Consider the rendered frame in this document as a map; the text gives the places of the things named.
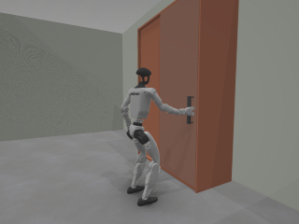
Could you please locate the left robot upper arm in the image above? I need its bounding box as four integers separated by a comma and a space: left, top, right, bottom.
121, 88, 133, 113

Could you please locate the robot right foot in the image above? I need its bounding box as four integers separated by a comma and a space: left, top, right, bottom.
137, 196, 158, 206

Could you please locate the robot left foot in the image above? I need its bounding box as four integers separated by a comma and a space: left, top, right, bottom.
127, 185, 145, 194

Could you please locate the robot foot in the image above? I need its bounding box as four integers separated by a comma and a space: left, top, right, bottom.
127, 185, 145, 194
137, 196, 158, 206

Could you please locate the robot right forearm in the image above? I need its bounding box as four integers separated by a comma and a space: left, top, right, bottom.
163, 104, 186, 116

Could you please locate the handle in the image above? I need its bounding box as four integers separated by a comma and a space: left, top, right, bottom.
187, 96, 194, 124

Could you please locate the right robot upper arm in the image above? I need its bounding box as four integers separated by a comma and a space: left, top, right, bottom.
144, 88, 166, 112

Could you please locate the wardrobe door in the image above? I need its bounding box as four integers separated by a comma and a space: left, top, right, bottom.
160, 0, 200, 187
140, 17, 161, 156

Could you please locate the right robot hand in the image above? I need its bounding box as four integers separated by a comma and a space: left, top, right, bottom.
185, 106, 194, 116

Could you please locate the robot left forearm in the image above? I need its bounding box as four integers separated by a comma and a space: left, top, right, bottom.
121, 111, 132, 128

